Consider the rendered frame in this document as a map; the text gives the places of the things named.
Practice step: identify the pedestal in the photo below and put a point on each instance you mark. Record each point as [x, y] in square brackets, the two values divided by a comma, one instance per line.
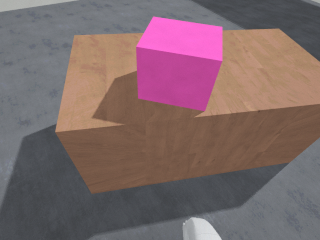
[264, 110]

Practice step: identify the carton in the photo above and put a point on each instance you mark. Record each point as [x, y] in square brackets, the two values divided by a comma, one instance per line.
[178, 62]

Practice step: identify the robot right thigh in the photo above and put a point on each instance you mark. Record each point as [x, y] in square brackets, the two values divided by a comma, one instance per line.
[199, 229]

